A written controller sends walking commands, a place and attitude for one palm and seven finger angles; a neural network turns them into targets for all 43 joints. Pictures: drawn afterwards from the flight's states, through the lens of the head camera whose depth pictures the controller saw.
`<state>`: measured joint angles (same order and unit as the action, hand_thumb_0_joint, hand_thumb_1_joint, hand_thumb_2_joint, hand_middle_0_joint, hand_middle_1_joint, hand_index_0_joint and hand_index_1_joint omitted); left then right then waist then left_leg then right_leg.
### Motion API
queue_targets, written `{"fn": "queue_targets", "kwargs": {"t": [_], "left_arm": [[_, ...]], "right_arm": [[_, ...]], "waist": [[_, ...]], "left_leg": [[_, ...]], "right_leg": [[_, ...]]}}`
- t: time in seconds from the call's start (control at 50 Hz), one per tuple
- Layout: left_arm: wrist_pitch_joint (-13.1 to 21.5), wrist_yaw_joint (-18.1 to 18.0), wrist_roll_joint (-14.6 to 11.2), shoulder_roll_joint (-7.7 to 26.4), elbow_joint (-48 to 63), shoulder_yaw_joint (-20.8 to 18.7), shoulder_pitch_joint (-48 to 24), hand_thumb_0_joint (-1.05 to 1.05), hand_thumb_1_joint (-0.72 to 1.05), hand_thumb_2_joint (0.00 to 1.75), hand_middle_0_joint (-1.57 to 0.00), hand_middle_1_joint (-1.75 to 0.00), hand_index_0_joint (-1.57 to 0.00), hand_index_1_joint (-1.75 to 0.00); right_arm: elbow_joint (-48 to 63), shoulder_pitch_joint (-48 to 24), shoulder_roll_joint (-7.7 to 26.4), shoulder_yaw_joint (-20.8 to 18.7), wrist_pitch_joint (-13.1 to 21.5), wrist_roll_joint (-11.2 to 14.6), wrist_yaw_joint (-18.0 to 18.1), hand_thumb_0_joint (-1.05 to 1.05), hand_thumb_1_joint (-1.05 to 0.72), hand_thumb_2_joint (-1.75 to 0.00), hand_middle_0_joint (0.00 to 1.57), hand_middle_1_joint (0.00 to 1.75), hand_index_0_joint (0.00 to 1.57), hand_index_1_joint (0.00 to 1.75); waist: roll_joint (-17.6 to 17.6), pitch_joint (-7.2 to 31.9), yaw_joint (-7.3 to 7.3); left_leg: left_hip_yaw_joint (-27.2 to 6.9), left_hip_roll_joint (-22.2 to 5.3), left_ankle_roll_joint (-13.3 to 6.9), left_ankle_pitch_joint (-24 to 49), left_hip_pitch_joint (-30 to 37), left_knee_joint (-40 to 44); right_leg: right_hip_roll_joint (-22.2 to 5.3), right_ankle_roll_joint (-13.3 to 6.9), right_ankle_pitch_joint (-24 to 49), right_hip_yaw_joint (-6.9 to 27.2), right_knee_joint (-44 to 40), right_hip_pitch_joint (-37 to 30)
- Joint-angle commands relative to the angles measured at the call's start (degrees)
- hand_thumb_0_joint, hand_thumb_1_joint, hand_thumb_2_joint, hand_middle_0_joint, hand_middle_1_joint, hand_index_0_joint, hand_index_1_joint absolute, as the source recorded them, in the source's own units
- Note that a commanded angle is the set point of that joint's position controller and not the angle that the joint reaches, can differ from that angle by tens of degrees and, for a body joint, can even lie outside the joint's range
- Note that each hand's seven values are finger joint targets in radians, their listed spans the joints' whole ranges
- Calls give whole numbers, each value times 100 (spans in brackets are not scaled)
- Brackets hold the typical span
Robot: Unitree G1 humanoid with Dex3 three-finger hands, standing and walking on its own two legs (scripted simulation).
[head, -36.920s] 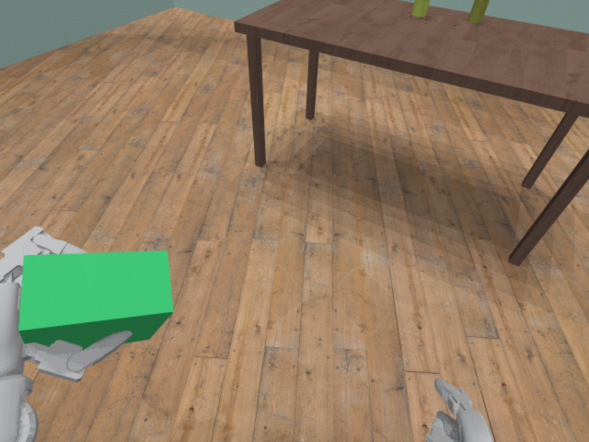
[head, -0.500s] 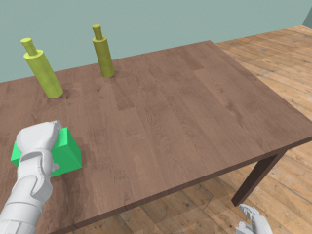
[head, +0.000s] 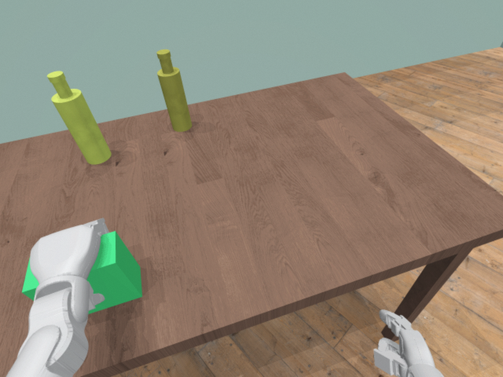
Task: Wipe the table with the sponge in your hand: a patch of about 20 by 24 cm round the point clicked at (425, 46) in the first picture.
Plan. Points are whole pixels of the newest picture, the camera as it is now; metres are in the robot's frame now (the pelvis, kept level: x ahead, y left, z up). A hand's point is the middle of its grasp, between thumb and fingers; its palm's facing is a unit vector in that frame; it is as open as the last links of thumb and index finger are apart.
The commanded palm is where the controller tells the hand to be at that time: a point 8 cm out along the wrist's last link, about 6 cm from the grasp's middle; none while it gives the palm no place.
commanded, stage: wipe back along the first lane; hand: left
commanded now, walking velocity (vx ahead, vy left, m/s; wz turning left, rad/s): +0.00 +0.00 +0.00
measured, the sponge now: (94, 283) +0.25 +0.31 +0.02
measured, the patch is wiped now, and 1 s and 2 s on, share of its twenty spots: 1.00 1.00 1.00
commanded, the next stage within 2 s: lift the sponge slowly off the table in 0.18 s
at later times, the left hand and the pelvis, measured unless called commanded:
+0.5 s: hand (82, 290) +0.21 +0.29 +0.06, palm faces +0.02 -0.08 -1.00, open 10.0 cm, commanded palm +0.18 +0.28 +0.10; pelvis -0.01 +0.00 +0.00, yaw +0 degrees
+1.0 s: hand (82, 295) +0.20 +0.28 +0.07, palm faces +0.03 -0.10 -0.99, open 10.0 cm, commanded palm +0.18 +0.27 +0.14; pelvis -0.02 -0.01 +0.00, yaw +1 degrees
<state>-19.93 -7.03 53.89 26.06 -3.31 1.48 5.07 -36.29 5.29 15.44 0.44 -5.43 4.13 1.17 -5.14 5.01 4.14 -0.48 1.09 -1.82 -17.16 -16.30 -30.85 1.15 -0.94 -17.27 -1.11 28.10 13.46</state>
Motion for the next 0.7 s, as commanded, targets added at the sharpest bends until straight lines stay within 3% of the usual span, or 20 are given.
{"fn": "queue_targets", "kwargs": {"t": [0.0,0.06,0.08,0.12,0.16,0.18,0.24,0.26,0.28,0.3,0.34,0.36,0.42,0.44,0.46,0.52,0.56,0.62,0.66,0.68], "left_arm": [[-130,182,-154,531,371,-148,31,0,10,130,-120,-160,-120,-160],[-182,179,-108,676,520,-227,-44,0,10,130,-120,-160,-120,-160],[-190,191,-83,367,583,48,-10,0,10,130,-120,-160,-120,-160],[-170,191,-146,390,627,-53,483,0,10,130,-120,-160,-120,-160],[-165,185,-132,459,796,-122,522,0,10,130,-120,-160,-120,-160],[-167,192,-158,272,942,59,601,0,10,130,-120,-160,-120,-160],[-173,156,-185,416,942,-120,810,0,10,130,-120,-160,-120,-160],[-197,135,-169,593,986,-251,642,0,10,130,-120,-160,-120,-160],[-219,122,-178,479,1029,-155,497,0,10,130,-120,-160,-120,-160],[-241,108,-136,606,950,-242,356,0,10,130,-120,-160,-120,-160],[-253,108,-122,580,1096,-191,309,0,10,130,-120,-160,-120,-160],[-245,89,-102,832,1221,-392,174,0,10,130,-120,-160,-120,-160],[-249,134,-104,588,1229,-171,246,0,10,130,-120,-160,-120,-160],[-225,135,-76,786,1270,-340,204,0,10,130,-120,-160,-120,-160],[-219,136,-74,937,1368,-453,207,0,10,130,-120,-160,-120,-160],[-180,164,-114,862,1300,-406,209,0,10,130,-120,-160,-120,-160],[-134,150,-88,1152,1518,-630,8,0,10,130,-120,-160,-120,-160],[-76,147,-79,872,1617,-410,89,0,10,130,-120,-160,-120,-160],[-31,129,-57,1077,1873,-542,-178,0,10,130,-120,-160,-120,-160],[-13,119,-46,910,1937,-386,-175,0,10,130,-120,-160,-120,-160]], "right_arm": [[964,-994,639,-180,281,4,44,0,-90,-90,20,30,20,30],[937,-1117,672,-173,267,-11,62,0,-90,-90,20,30,20,30],[1000,-1077,622,-161,275,-9,49,0,-90,-90,20,30,20,30],[1006,-1099,605,-160,312,-9,16,0,-90,-90,20,30,20,30],[1010,-1170,620,-167,308,-21,6,0,-90,-90,20,30,20,30],[1074,-1182,582,-151,309,-17,-1,0,-90,-90,20,30,20,30],[1025,-1198,588,-144,310,-19,-3,0,-90,-90,20,30,20,30],[1001,-1241,626,-148,294,-37,21,0,-90,-90,20,30,20,30],[1038,-1199,601,-146,282,-32,43,0,-90,-90,20,30,20,30],[983,-1218,609,-142,281,-27,64,0,-90,-90,20,30,20,30],[1007,-1264,594,-142,292,-34,77,0,-90,-90,20,30,20,30],[987,-1294,627,-151,306,-52,95,0,-90,-90,20,30,20,30],[1006,-1276,571,-141,339,-54,100,0,-90,-90,20,30,20,30],[969,-1270,593,-152,338,-58,99,0,-90,-90,20,30,20,30],[993,-1349,609,-144,352,-78,112,0,-90,-90,20,30,20,30],[981,-1288,583,-140,369,-77,134,0,-90,-90,20,30,20,30],[976,-1361,610,-139,385,-85,149,0,-90,-90,20,30,20,30],[995,-1327,551,-151,448,-91,143,0,-90,-90,20,30,20,30],[999,-1387,574,-142,487,-101,140,0,-90,-90,20,30,20,30],[1028,-1357,533,-150,509,-101,142,0,-90,-90,20,30,20,30]], "waist": [[815,472,59],[594,430,83],[532,466,60],[636,536,136],[688,527,140],[564,528,123],[730,410,154],[726,354,149],[789,382,125],[759,292,120],[552,321,153],[505,416,172],[489,392,157],[555,530,176],[391,489,210],[525,377,181],[314,406,213],[257,429,208],[235,506,194],[170,559,193]], "left_leg": [[-180,9,-99,1696,317,292],[-190,9,-86,1593,360,342],[-185,13,-92,1645,363,325],[-191,7,-84,1736,389,302],[-216,-1,-79,1700,392,318],[-182,14,-90,1661,379,308],[-187,11,-77,1584,327,317],[-215,1,-76,1473,319,356],[-176,21,-99,1427,297,349],[-189,8,-91,1404,319,359],[-198,20,-94,1418,393,401],[-234,15,-98,1434,458,411],[-204,30,-109,1481,483,398],[-222,39,-109,1532,514,379],[-243,37,-111,1496,540,414],[-225,42,-120,1401,499,423],[-256,46,-115,1360,555,472],[-250,41,-122,1498,638,456],[-313,26,-109,1486,710,497],[-275,36,-127,1520,724,482]], "right_leg": [[84,-242,2096,53,-275,-306],[99,-274,1920,139,-305,-278],[104,-268,1888,40,-274,-271],[98,-264,2053,44,-247,-381],[108,-281,2032,132,-252,-363],[93,-260,2002,75,-250,-384],[94,-248,1966,113,-274,-350],[112,-268,1820,187,-303,-300],[95,-238,1775,128,-310,-328],[97,-243,1681,152,-342,-237],[91,-259,1603,140,-364,-274],[116,-293,1601,229,-359,-315],[105,-279,1623,146,-372,-339],[101,-281,1698,183,-362,-406],[108,-306,1638,259,-378,-413],[105,-277,1498,182,-432,-380],[109,-309,1391,305,-460,-411],[114,-306,1444,186,-461,-397],[142,-336,1404,291,-474,-415],[124,-319,1403,184,-462,-442]]}}
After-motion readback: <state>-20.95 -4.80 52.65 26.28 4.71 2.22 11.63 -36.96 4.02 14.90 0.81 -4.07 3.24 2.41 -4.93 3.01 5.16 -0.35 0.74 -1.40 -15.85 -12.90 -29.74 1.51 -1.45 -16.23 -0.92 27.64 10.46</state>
